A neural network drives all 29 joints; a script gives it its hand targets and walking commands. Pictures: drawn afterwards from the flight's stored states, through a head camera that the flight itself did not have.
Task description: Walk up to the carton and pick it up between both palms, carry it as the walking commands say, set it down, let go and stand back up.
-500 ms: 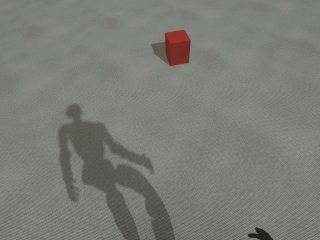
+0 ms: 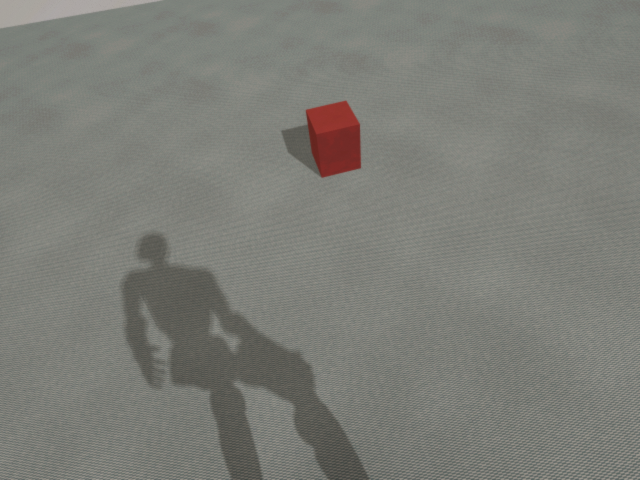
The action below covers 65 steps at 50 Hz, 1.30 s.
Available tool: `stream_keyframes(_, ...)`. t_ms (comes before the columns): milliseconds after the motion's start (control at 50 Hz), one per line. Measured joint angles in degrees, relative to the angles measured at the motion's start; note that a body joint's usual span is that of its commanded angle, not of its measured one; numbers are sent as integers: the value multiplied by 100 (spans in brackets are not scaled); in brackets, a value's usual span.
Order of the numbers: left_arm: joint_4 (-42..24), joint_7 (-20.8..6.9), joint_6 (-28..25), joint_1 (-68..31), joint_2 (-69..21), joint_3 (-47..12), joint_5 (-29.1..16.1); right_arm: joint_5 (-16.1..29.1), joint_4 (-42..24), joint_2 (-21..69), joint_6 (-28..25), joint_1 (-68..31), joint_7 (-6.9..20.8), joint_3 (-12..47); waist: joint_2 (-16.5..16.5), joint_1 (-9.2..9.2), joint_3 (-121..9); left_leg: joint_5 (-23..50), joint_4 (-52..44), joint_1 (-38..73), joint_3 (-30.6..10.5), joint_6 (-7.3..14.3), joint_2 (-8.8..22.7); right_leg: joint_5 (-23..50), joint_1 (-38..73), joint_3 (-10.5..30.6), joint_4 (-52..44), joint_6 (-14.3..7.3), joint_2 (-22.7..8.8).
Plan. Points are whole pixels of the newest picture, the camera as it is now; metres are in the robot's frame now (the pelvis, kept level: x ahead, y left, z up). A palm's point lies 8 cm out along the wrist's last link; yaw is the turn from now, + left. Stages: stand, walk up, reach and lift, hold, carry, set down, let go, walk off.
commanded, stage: walk up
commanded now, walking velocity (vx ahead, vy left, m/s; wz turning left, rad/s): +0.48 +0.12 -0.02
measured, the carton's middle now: (333, 139) +1.65 +0.00 -0.65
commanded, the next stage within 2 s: none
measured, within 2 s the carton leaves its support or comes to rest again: neither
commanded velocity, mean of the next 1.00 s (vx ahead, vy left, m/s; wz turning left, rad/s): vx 0.50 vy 0.06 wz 0.00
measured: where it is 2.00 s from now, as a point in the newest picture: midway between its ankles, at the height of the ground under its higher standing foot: (349, 270)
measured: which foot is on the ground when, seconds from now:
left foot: up 0.00-0.24, down 0.26-0.70, up 0.72-1.00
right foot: down 0.00-0.28, up 0.30-0.66, down 0.68-1.00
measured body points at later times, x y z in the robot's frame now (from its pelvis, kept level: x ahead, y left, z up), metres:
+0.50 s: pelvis +0.25 +0.04 +0.01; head +0.29 +0.06 +0.45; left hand +0.37 +0.29 -0.14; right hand +0.21 -0.21 -0.13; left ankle +0.22 +0.17 -0.74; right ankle +0.28 -0.10 -0.66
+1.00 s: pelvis +0.50 -0.04 +0.01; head +0.52 -0.08 +0.46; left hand +0.41 +0.21 -0.11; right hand +0.61 -0.27 -0.15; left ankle +0.53 +0.14 -0.65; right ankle +0.46 -0.11 -0.74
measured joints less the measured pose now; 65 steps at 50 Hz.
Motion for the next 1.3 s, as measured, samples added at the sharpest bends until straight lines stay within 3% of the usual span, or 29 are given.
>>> stream_keyframes(120,444,20,-60,742,83,-5,-10,-12,-381,70,183,-803,150,76,-89,317,-82,684,-1851,-432,52,-193,199,-134,866,-59,-738,113,-12)
stream_keyframes(240,601,-13,18,1002,174,72,-53,3,-646,89,34,-1218,212,136,-194,523,-22,882,-3388,67,249,-174,84,-715,1451,-97,-688,409,-136)
stream_keyframes(280,635,-11,60,1056,197,71,-72,-70,-615,74,-94,-1248,127,125,-271,448,-6,793,-3442,298,384,47,12,-1240,1249,-38,197,370,-288)
stream_keyframes(320,598,-7,111,850,224,85,-82,-92,-460,147,-189,-1182,32,172,-457,340,105,459,-3103,356,502,181,-52,-1501,499,381,2041,176,-290)
stream_keyframes(360,486,-28,108,532,261,115,-83,-16,-275,174,-260,-863,-7,217,-510,155,85,301,-3239,592,496,123,-44,-1260,-216,522,3285,112,-135)
stream_keyframes(420,205,-91,125,-8,280,138,-91,-52,3,173,-317,-224,-54,224,-515,-111,-6,313,-3740,1051,471,43,-28,-786,-1045,415,3810,77,-129)
stream_keyframes(520,-151,-259,343,-862,165,97,-48,-27,375,237,-356,773,-58,236,-386,-471,-43,301,-4439,1773,354,-94,90,103,-1697,269,2842,96,-163)
stream_keyframes(660,-463,-334,267,-1451,-4,19,-7,0,594,328,-244,1280,-72,195,-275,-744,11,-243,-4619,2603,353,-448,217,450,-988,-64,306,112,-36)
stream_keyframes(680,-482,-317,201,-1461,-13,5,-2,7,594,341,-231,1320,-57,190,-279,-732,16,-465,-4321,2570,328,-448,251,499,-809,-95,142,47,14)
stream_keyframes(720,-455,-258,85,-1384,-91,8,45,41,574,308,-157,1142,-51,154,-143,-613,96,-861,-2646,1948,98,-242,356,333,-896,-152,609,-201,107)
stream_keyframes(780,-239,-169,49,-847,-126,5,17,82,418,210,-92,701,-72,65,-72,-409,65,-565,-425,891,-191,-108,131,53,-563,-154,533,-332,104)
stream_keyframes(840,43,-133,3,-278,-88,11,-45,49,217,96,-44,178,-19,24,63,-133,62,130,31,180,-107,0,206,38,-53,-179,18,-340,203)
stream_keyframes(900,319,-98,-116,331,-45,15,-101,30,34,4,16,-299,6,-20,73,88,-17,422,-40,-302,-104,11,158,-3,395,-125,-428,-315,246)
stream_keyframes(980,582,-1,-132,1026,-117,-35,-138,7,-72,-5,201,-752,83,-37,44,248,-66,863,-305,-718,-103,-38,90,-75,964,-104,-865,-262,255)
stream_keyframes(1040,694,68,-108,1388,-237,-79,-121,-11,-103,72,298,-963,137,-14,22,391,-92,1204,-845,-808,-25,-177,124,-199,1338,-78,-1088,-233,266)
stream_keyframes(1160,798,120,-140,1702,-480,-134,-153,37,-237,187,258,-1340,233,88,19,594,0,1560,-2159,-762,154,-217,46,-434,2031,-43,-1538,-24,200)
stream_keyframes(1240,879,154,-113,1677,-495,-119,-108,57,-375,285,192,-1608,233,171,-39,620,117,1261,-2982,-495,323,-39,-101,-770,2415,-70,-1591,190,81)
stream_keyframes(1300,964,151,-42,1659,-427,-79,-145,-15,-465,335,48,-1713,149,194,-142,572,155,956,-3538,0,445,217,-243,-1348,2379,-45,-873,340,-90)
